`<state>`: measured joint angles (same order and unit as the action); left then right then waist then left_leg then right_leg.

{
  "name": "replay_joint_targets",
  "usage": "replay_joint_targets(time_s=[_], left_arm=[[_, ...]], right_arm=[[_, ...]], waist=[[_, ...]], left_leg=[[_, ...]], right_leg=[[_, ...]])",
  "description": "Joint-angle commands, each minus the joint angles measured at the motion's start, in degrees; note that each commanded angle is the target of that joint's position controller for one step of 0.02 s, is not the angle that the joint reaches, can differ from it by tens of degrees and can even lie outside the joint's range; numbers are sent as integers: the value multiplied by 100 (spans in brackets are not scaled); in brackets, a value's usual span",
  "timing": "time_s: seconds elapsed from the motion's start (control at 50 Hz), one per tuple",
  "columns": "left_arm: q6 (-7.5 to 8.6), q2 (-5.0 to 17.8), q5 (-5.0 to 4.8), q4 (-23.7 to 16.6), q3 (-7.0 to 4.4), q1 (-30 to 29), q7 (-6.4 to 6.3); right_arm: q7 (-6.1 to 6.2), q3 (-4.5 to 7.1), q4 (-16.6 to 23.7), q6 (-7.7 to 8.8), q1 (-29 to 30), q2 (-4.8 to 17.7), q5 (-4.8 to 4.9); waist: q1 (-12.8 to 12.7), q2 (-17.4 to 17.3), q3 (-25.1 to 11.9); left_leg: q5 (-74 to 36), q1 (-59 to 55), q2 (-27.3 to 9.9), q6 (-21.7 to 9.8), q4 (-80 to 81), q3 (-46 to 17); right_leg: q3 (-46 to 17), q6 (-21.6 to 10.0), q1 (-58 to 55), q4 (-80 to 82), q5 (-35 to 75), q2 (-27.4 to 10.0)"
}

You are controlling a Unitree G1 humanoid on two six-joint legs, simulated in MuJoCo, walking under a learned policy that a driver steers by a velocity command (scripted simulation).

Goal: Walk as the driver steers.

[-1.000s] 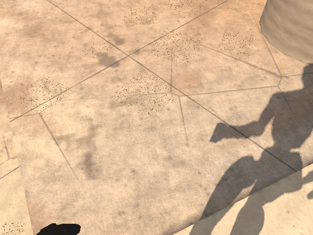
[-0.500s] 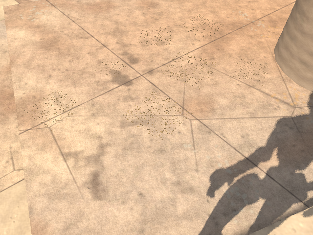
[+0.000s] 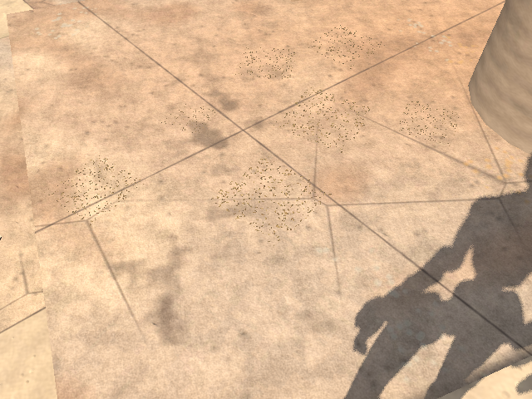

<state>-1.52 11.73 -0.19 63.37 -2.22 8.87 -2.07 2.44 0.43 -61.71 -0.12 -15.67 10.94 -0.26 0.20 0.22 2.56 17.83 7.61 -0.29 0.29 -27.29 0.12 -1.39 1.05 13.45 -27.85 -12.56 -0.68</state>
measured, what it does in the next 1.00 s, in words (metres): stands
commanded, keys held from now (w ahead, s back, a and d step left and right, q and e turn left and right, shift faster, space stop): no key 1.00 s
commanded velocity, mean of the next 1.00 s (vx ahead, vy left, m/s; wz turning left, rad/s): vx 0.00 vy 0.00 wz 0.00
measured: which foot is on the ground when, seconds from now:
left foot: down 0.00-1.00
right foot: down 0.00-1.00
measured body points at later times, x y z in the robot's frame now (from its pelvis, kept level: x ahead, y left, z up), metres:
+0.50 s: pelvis +0.00 +0.00 +0.00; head +0.01 +0.00 +0.45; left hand +0.01 +0.24 -0.16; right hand -0.03 -0.23 -0.16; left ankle -0.03 +0.12 -0.74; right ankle +0.03 -0.13 -0.74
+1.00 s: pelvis +0.00 +0.00 +0.00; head +0.02 +0.00 +0.45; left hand +0.01 +0.23 -0.16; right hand -0.04 -0.22 -0.16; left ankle -0.03 +0.12 -0.74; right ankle +0.03 -0.13 -0.74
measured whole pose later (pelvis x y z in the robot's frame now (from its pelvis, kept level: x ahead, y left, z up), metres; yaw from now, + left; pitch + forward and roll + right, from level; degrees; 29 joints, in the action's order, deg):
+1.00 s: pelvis +0.00 +0.00 +0.00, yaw +0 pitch -1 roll +0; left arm -0.8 9.6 -0.4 65.6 -0.6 13.9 -2.4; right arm 2.7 -0.2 -63.2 0.2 -21.5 8.4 0.1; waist 0.1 0.2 2.2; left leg 18.0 8.6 -0.1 0.2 -27.5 0.3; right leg -1.5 1.2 14.7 -28.5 -13.0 -0.9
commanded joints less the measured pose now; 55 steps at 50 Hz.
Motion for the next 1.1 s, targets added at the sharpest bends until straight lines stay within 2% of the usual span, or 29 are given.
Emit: replay_joint_targets(time_s=[0.02,0.52,1.1], left_arm=[[37,547,3,-74,-69,95,-18],[75,362,-5,183,65,556,-38],[98,265,-23,139,100,874,-50]], right_arm=[[21,76,48,29,-371,521,-1],[29,11,-135,35,-908,302,20],[38,3,-141,44,-1241,171,36]], waist=[[-9,-58,15],[-11,-35,156],[-6,-43,195]], left_leg=[[-773,608,-116,-53,607,-85],[-549,718,-63,-76,640,-52],[-710,717,-51,-73,577,-40]], right_leg=[[-28,-125,-402,334,831,-72],[-1,-111,-223,365,576,-51],[24,-119,-194,287,719,-42]])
